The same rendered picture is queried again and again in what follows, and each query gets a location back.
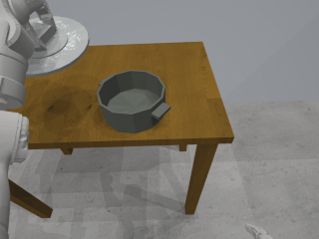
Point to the left robot upper arm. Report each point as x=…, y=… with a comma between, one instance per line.
x=14, y=140

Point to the knob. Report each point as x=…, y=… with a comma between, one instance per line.
x=44, y=32

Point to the right robot hand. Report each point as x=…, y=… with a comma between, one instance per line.
x=257, y=232

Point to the lid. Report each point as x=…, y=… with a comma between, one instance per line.
x=68, y=45

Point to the left robot forearm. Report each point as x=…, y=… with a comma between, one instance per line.
x=16, y=48

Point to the table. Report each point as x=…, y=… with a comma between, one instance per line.
x=64, y=112

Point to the pot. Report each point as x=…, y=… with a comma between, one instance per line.
x=132, y=101

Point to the left robot hand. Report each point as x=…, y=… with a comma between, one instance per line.
x=42, y=9

